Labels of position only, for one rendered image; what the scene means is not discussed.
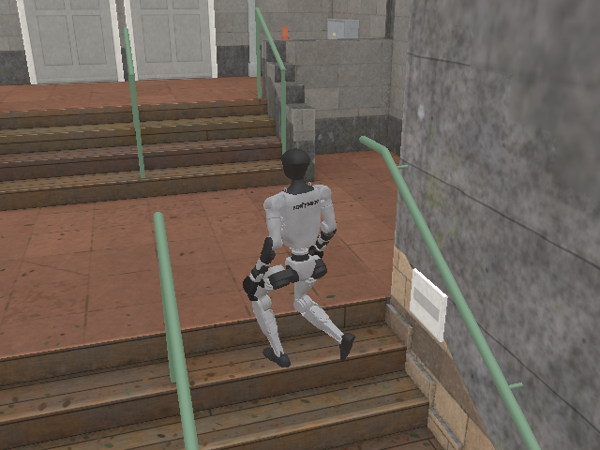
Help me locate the stairs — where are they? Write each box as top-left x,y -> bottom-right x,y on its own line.
0,99 -> 292,211
0,297 -> 444,450

